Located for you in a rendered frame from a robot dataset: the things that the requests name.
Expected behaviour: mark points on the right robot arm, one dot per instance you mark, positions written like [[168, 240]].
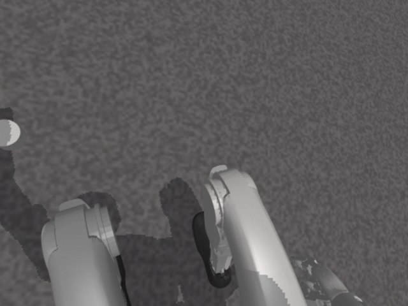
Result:
[[347, 299]]

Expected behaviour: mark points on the tin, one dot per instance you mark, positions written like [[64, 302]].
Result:
[[12, 136]]

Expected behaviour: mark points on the left robot foot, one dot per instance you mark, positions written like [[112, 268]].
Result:
[[123, 280]]

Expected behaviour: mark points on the right robot foot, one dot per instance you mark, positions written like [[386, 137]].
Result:
[[218, 280]]

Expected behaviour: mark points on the right robot hand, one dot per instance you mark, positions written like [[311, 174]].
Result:
[[324, 283]]

